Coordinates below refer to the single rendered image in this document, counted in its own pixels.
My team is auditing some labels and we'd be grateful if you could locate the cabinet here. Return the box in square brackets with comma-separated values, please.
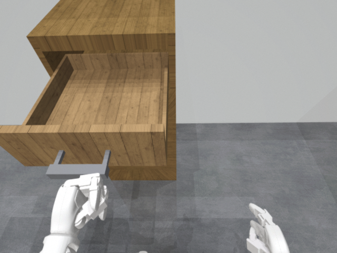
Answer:
[27, 0, 176, 180]

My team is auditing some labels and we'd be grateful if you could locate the drawer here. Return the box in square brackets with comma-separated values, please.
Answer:
[0, 52, 169, 166]

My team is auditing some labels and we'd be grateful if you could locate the left robot forearm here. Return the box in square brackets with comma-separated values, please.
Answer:
[40, 233, 80, 253]

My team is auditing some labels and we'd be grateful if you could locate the right robot hand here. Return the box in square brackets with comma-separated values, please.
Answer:
[246, 203, 290, 253]

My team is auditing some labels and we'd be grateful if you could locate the left robot hand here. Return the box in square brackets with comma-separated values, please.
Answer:
[50, 173, 109, 237]

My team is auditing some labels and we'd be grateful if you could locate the handle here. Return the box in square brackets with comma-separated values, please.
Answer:
[46, 150, 111, 179]

